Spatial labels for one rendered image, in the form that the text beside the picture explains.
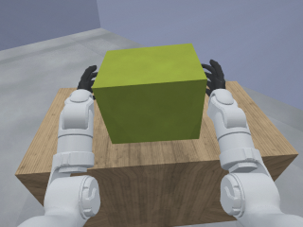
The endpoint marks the left robot forearm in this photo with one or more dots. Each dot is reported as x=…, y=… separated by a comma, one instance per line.
x=75, y=137

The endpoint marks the robot left upper arm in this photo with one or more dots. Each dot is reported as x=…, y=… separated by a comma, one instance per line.
x=69, y=202

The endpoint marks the robot right upper arm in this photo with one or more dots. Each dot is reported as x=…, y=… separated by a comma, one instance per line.
x=253, y=200

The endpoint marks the right robot forearm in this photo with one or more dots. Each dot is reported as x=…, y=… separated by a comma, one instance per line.
x=238, y=153

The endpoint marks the carton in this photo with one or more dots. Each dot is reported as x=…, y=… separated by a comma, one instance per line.
x=151, y=94

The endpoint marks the robot right hand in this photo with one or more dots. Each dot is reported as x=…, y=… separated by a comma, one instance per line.
x=216, y=77

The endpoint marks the robot left hand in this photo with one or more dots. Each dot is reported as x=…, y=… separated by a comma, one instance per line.
x=85, y=81

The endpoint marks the pedestal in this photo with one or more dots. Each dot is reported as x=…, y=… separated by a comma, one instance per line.
x=155, y=184

